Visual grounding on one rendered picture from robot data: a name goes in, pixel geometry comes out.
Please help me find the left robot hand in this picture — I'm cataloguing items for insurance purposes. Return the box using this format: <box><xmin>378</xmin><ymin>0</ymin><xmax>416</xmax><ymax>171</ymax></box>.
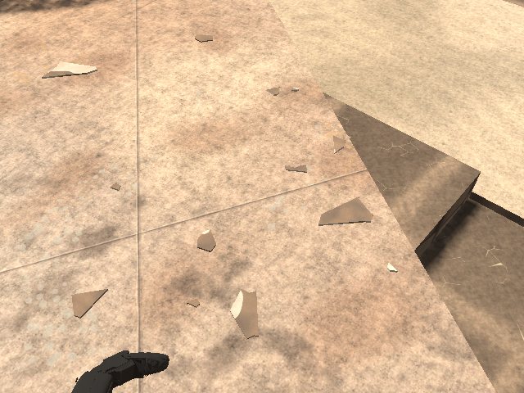
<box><xmin>71</xmin><ymin>350</ymin><xmax>169</xmax><ymax>393</ymax></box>

